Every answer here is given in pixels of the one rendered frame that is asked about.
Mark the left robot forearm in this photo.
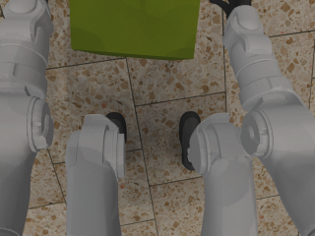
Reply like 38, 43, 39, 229
0, 0, 54, 100

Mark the robot left upper arm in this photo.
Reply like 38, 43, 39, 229
0, 95, 54, 236

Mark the carton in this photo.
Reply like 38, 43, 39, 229
69, 0, 201, 61

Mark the robot right upper arm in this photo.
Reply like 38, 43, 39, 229
240, 104, 315, 236

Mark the robot left shin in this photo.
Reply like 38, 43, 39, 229
65, 114, 117, 173

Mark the right robot forearm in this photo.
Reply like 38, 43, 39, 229
221, 5, 315, 119

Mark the robot right shin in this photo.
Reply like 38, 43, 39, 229
187, 112, 253, 169

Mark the robot shin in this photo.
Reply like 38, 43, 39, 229
65, 114, 117, 173
187, 112, 253, 169

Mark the right robot hand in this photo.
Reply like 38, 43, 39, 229
209, 0, 252, 19

